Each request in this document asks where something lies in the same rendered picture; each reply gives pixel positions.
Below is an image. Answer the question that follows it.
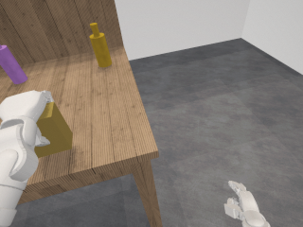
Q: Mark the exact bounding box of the left robot hand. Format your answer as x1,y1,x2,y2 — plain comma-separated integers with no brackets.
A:
0,90,54,147

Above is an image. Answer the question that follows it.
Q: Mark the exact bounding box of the right robot forearm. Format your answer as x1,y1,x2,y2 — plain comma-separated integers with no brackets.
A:
241,210,271,227

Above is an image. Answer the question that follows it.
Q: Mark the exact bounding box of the left robot forearm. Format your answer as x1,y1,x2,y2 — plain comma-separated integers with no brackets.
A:
0,115,39,227

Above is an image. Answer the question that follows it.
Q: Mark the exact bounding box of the sponge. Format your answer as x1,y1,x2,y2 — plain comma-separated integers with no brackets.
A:
34,101,73,158

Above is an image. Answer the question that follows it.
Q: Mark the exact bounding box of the table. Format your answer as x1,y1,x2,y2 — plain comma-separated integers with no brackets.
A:
0,0,163,227

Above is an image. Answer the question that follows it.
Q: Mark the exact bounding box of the right robot hand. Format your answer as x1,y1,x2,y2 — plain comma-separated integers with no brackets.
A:
224,181,259,220

